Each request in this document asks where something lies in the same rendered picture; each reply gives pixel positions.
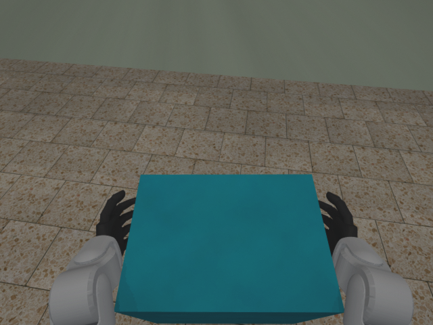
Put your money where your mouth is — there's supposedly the right robot forearm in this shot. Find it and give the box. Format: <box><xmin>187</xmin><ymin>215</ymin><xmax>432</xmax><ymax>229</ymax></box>
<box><xmin>332</xmin><ymin>237</ymin><xmax>414</xmax><ymax>325</ymax></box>

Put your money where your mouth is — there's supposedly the right robot hand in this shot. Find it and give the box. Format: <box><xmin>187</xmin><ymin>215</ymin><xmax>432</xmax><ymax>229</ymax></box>
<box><xmin>318</xmin><ymin>192</ymin><xmax>358</xmax><ymax>255</ymax></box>

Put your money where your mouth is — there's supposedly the carton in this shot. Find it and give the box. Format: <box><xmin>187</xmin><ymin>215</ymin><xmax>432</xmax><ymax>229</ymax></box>
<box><xmin>114</xmin><ymin>174</ymin><xmax>344</xmax><ymax>324</ymax></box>

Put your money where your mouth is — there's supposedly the left robot forearm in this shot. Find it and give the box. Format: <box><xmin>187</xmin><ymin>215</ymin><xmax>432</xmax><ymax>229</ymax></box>
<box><xmin>48</xmin><ymin>235</ymin><xmax>122</xmax><ymax>325</ymax></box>

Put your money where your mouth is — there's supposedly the left robot hand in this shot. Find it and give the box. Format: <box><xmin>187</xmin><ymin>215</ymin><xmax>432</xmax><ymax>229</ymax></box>
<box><xmin>96</xmin><ymin>190</ymin><xmax>136</xmax><ymax>256</ymax></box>

